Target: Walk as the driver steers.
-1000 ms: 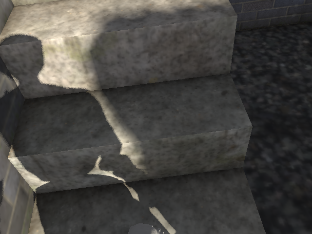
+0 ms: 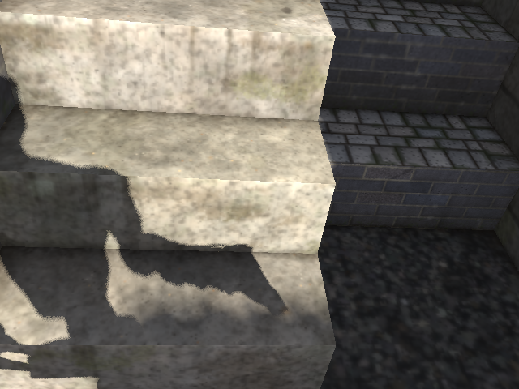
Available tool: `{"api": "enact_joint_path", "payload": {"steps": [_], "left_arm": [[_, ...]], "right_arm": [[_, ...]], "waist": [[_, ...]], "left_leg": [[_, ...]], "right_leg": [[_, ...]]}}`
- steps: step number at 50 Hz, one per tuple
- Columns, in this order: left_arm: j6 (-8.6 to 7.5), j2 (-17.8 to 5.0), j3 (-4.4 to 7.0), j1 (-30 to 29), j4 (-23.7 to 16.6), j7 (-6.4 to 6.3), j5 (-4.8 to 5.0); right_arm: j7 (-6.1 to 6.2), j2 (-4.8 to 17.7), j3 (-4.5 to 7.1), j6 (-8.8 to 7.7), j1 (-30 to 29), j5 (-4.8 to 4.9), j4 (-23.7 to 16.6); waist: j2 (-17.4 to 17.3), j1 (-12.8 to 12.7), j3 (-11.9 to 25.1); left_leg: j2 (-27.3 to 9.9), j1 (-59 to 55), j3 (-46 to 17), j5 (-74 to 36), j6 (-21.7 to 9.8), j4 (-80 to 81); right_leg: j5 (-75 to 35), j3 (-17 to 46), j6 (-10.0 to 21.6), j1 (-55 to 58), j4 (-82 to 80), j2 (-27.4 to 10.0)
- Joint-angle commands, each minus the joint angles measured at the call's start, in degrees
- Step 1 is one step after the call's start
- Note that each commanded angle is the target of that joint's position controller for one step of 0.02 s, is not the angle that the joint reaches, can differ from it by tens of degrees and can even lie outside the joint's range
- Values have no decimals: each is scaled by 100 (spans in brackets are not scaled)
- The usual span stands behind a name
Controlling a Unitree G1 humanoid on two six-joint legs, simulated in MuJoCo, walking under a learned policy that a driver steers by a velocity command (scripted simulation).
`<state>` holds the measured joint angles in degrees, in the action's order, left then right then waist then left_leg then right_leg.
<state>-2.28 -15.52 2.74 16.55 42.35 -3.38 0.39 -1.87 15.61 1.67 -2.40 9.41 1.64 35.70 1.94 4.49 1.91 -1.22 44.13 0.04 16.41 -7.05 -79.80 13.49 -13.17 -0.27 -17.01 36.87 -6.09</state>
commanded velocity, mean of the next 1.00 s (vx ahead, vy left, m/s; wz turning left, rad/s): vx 0.50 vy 0.00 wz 0.30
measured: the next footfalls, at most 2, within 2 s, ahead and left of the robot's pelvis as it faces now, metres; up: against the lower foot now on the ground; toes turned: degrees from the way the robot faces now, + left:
left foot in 0.10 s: +0.14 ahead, +0.08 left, +0.00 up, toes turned +1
right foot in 0.74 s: +0.14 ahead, -0.11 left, +0.00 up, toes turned +17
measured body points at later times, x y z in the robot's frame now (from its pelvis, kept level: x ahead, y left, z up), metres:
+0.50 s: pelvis +0.02 +0.03 -0.02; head +0.02 +0.06 +0.43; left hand +0.17 +0.29 -0.11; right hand +0.16 -0.18 -0.12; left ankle +0.10 +0.07 -0.71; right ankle -0.04 -0.16 -0.60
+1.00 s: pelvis +0.06 +0.02 +0.02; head +0.04 +0.03 +0.47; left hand +0.02 +0.26 -0.13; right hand +0.27 -0.13 -0.07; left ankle +0.10 +0.15 -0.56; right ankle +0.10 -0.12 -0.71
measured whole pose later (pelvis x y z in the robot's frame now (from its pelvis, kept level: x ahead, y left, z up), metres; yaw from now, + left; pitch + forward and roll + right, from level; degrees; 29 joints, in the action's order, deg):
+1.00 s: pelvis +0.06 +0.02 +0.02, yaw +18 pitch +1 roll -1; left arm -1.9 -13.1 -2.9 19.5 50.6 -2.9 -1.9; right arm -0.8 10.1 -3.8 -0.4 14.0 -0.4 35.5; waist 1.3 -2.3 4.0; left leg -4.1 51.7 2.0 3.5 2.3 -85.7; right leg 17.9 -0.4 4.4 -16.1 32.1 -1.0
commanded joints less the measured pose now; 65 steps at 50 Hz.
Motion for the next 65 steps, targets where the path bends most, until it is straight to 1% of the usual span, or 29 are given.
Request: {"api": "enact_joint_path", "payload": {"steps": [1,2,4,5,6,7,9,10,12,15,21,26,31,33,36,37,38,39,43,48,50,53,55,57,58,60,62,63,65], "left_arm": [[-332,-424,-7,-2859,-1308,213,-130],[-418,-466,-47,-3196,-1464,259,112],[-432,-18,-248,-2948,-1552,345,417],[-260,136,-315,-2711,-1562,393,356],[-118,233,-317,-1511,-1690,366,259],[56,299,-319,-529,-1615,359,12],[194,-57,-257,-1209,-1701,267,-93],[99,427,-510,-1806,-1843,262,-151],[-42,109,-423,-2619,-2008,287,-112],[-92,112,-403,-2453,-1841,290,-102],[-56,365,-329,-2140,-1263,623,-166],[-13,666,-479,-1820,-1059,416,-184],[-39,172,-440,-1695,-962,273,-132],[20,298,-609,-1260,-907,190,-118],[222,171,-473,-363,-87,129,-55],[139,5,-420,867,312,130,-133],[-23,-781,-290,972,207,82,-222],[-99,-1153,-224,355,91,-16,-385],[139,-271,-430,-411,-125,-104,-312],[-128,-535,-382,-481,236,22,-237],[-135,-573,-342,-484,461,124,-145],[-124,-724,-351,-560,714,149,-128],[-68,-402,-407,-275,872,353,-228],[-356,764,-637,-637,311,439,-237],[-490,955,-624,385,736,542,104],[-412,723,-682,-860,266,429,19],[-233,867,-761,-1099,96,338,-223],[5,629,-643,-1005,-153,396,-126],[267,855,-636,-313,-161,371,-113]], "right_arm": [[-28,117,135,429,2230,-237,295],[34,178,140,501,2405,-200,99],[-43,317,194,385,2453,-335,206],[-205,164,135,267,1997,-469,198],[-196,414,80,53,786,-216,-196],[-72,801,121,20,-27,-24,-488],[15,806,73,63,-722,-289,-712],[117,475,-93,60,-564,-407,-673],[198,684,100,-153,464,-251,-408],[403,676,201,-222,1514,-284,-95],[587,49,84,6,1811,-361,-173],[513,66,-30,42,1649,-410,-258],[464,46,-48,68,1445,-410,-388],[540,-33,-118,284,920,-343,-626],[446,182,27,361,1216,-190,-173],[260,-115,-76,126,550,-128,-356],[122,-606,-265,-123,0,68,-773],[19,-631,-279,-180,95,181,-678],[-121,-104,-329,-73,419,-86,-549],[154,-390,-533,113,221,-130,-490],[188,-415,-594,224,-241,-359,-500],[200,387,-220,274,948,-22,-162],[181,674,-7,248,1490,-132,357],[203,694,-82,264,2826,-385,847],[341,962,9,118,3016,-606,886],[366,540,-120,116,1791,-608,1066],[244,-180,-389,31,928,-782,1225],[348,-660,-533,79,1029,-888,1340],[544,-431,-569,112,1630,-789,1592]], "waist": [[392,1212,263],[713,1369,87],[-680,1097,-300],[-1639,687,-962],[-2870,-701,-1536],[-3637,-1336,-1437],[-2372,-1122,-1027],[-1879,-989,-717],[126,-335,-127],[-533,-35,1295],[-455,-82,664],[-736,-295,673],[-903,-318,500],[-1437,-528,158],[-608,-544,133],[-486,-1155,220],[856,-1196,52],[1084,-799,-371],[-421,-275,-638],[39,-420,-202],[589,-730,-97],[1339,-195,235],[471,-51,61],[-1647,-53,516],[-1631,-365,1250],[-658,-602,-258],[-371,-976,-415],[708,-936,-560],[-619,-1105,234]], "left_leg": [[64,-2331,264,-655,-88,88],[-228,-2146,-66,-288,-146,613],[-203,-2266,-503,-739,-522,3047],[143,-1527,-496,-985,-619,4141],[297,-259,-1830,-1703,-731,5034],[370,402,-2901,-294,-919,5920],[-257,1543,-4139,3488,-1185,6105],[-578,2023,-5098,3878,-1210,6601],[-716,-256,-5172,3973,-1044,5138],[-615,-2841,-5106,2942,-1023,5051],[-287,-2910,-4125,2491,-918,4850],[-210,-2460,-3837,2445,-754,5260],[-304,-2106,-3863,2523,-886,5216],[263,-1037,-2701,2704,-295,6131],[396,-24,-1563,3230,-196,4066],[648,1453,-1118,2427,7,2105],[945,2721,-827,1249,469,-587],[740,3698,-1613,619,635,-3194],[72,2774,-584,-413,1060,-3154],[-354,193,342,-1550,995,-574],[-112,-1263,912,-1296,780,1447],[-175,-2179,363,-334,635,3898],[-10,-3308,613,-435,740,5278],[-1698,-5008,-2423,-1488,772,5087],[-2783,-5189,-5310,2494,268,6904],[-2418,-3982,-3640,2411,652,6758],[-1789,-2597,-1688,886,804,5910],[-1413,-2328,-1190,-1322,1240,5241],[-1612,-3113,-609,-2753,1235,5099]], "right_leg": [[-1192,-288,338,-1323,-772,-123],[-1116,-116,317,-1133,-562,-328],[505,61,238,-1170,1355,5],[1627,104,255,-1393,3002,476],[1640,202,117,-1641,3984,1090],[883,387,17,-1487,5158,1346],[-63,1012,-88,-1468,6043,1280],[1311,1474,115,-1121,6247,1241],[419,1877,99,-2547,5538,1143],[489,2359,129,-2832,4940,1173],[192,1768,413,-2957,4598,1099],[160,1645,277,-2709,4452,1163],[243,1615,76,-2857,4442,1046],[2409,923,232,-1245,1289,1235],[665,488,409,1128,-279,1231],[1150,1952,770,2334,-60,458],[3707,5663,1947,2075,-2029,-1452],[5145,7186,2370,1763,-2524,-1987],[3438,3976,1513,-86,-2096,-707],[1734,2478,1428,-1308,-2158,-269],[815,2194,1671,-1506,-2753,-273],[924,2534,1637,318,-2242,-503],[514,1824,1428,-2,-200,-84],[1048,2060,737,-3348,4777,973],[457,2960,551,-4396,6977,1271],[-1038,2482,374,-5964,8525,932],[-1888,2367,328,-5790,9203,786],[-2025,3068,370,-5340,9385,1051],[-1697,2880,298,-5936,10787,1234]]}}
